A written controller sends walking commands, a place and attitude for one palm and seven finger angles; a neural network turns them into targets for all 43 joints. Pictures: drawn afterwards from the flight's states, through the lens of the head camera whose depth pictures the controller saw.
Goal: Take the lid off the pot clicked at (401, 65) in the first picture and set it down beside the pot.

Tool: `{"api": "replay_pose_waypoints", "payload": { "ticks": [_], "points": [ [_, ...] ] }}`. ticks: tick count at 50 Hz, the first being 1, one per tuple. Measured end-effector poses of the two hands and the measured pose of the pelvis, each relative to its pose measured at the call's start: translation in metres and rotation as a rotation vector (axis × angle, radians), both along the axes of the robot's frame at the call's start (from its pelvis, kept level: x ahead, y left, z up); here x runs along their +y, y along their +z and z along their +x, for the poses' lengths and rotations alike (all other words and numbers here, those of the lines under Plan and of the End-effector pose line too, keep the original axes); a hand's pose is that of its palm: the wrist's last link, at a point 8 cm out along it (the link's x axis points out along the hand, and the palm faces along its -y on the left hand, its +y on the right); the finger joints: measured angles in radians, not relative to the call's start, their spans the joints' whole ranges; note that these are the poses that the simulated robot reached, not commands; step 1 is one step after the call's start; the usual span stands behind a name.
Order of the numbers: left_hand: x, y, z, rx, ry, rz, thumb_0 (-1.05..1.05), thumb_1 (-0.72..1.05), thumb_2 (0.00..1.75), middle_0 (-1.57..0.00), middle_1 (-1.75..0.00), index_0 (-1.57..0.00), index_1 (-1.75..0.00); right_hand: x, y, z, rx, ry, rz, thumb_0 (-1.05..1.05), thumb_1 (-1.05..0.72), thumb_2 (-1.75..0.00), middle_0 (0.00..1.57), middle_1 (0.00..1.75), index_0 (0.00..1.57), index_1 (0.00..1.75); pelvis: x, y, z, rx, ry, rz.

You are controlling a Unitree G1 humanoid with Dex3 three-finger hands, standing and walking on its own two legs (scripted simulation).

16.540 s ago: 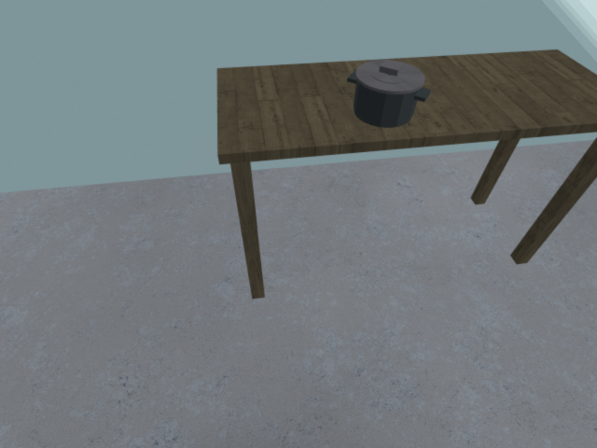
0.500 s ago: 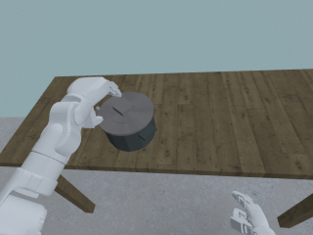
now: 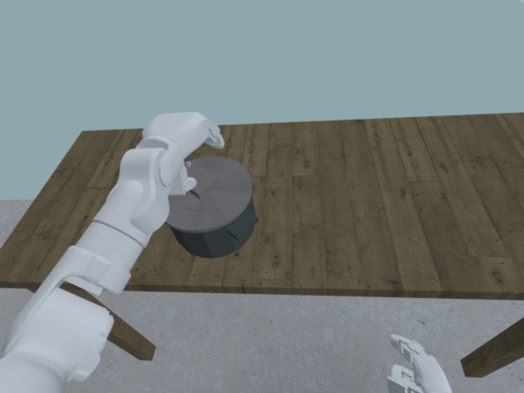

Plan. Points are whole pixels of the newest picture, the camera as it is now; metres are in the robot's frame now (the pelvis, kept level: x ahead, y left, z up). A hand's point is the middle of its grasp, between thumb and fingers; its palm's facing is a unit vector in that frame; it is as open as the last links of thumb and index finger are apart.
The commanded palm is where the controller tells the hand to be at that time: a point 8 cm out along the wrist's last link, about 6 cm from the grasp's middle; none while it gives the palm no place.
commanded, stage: move the open hand above the knob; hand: left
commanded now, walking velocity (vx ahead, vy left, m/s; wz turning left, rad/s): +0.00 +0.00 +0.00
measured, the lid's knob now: (201, 182) +0.45 +0.12 +0.08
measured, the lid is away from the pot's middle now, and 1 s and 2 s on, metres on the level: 0.00 0.00 0.00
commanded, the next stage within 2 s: lower the open fingers around the knob in 0.76 s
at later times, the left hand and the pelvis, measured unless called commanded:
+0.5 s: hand (177, 167) +0.42 +0.14 +0.14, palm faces -0.21 -0.04 -0.98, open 10.1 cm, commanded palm +0.39 +0.14 +0.21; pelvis +0.00 +0.00 +0.00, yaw +0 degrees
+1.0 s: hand (191, 166) +0.42 +0.12 +0.14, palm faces -0.24 -0.04 -0.97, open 10.1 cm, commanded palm +0.40 +0.13 +0.20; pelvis +0.00 +0.00 +0.00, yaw +0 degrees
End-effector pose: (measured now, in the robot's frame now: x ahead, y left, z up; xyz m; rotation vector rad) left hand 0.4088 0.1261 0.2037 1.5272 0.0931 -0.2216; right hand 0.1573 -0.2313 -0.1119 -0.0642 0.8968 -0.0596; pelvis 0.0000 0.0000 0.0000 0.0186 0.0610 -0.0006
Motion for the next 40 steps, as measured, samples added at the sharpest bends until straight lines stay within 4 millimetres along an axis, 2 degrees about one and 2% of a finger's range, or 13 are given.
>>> {"api": "replay_pose_waypoints", "payload": {
  "ticks": [6, 11, 18, 25, 32, 40],
  "points": [
    [0.001, 0.0, 0.013, 0.016, 0.033, 0.0, 0.0, -0.29, 1.44, -0.85, -0.09, -0.85, -0.08, -0.006, -0.001, -0.009, 0.018, -0.025, -0.013, 0.02, -0.91, -0.9, 0.2, 0.3, 0.2, 0.29, -0.002, 0.0, 0.001, 0.008, -0.005, 0.002],
    [-0.001, 0.0, 0.013, 0.016, 0.014, -0.007, 0.0, -0.29, 1.44, -0.85, -0.09, -0.85, -0.08, -0.01, -0.002, -0.013, 0.026, -0.035, -0.017, 0.02, -0.91, -0.9, 0.2, 0.3, 0.2, 0.29, -0.002, 0.0, 0.003, 0.009, -0.006, 0.0],
    [0.01, -0.002, 0.008, 0.016, 0.026, -0.004, 0.0, -0.29, 1.44, -0.85, -0.09, -0.85, -0.08, -0.013, 0.001, -0.012, 0.019, -0.039, -0.03, 0.02, -0.91, -0.9, 0.2, 0.3, 0.2, 0.29, -0.002, 0.001, 0.002, 0.004, -0.008, 0.0],
    [0.017, -0.002, -0.002, 0.015, 0.031, -0.004, 0.0, -0.29, 1.44, -0.85, -0.09, -0.85, -0.08, -0.007, 0.005, -0.003, 0.001, -0.017, -0.026, 0.02, -0.91, -0.9, 0.2, 0.3, 0.2, 0.29, 0.0, 0.001, -0.001, -0.002, -0.001, -0.002],
    [0.009, 0.0, -0.007, 0.003, -0.002, -0.002, 0.0, -0.29, 1.44, -0.85, -0.09, -0.85, -0.08, 0.003, 0.008, 0.006, -0.027, 0.001, -0.012, 0.02, -0.91, -0.9, 0.2, 0.3, 0.2, 0.29, 0.003, 0.001, -0.003, -0.007, 0.001, -0.002],
    [0.01, 0.001, -0.003, -0.002, 0.029, -0.001, 0.0, -0.29, 1.44, -0.85, -0.09, -0.85, -0.08, 0.009, 0.007, 0.002, -0.022, 0.002, 0.002, 0.01, -0.91, -0.9, 0.2, 0.3, 0.2, 0.29, 0.004, 0.001, -0.005, -0.005, -0.003, 0.0]
  ]
}}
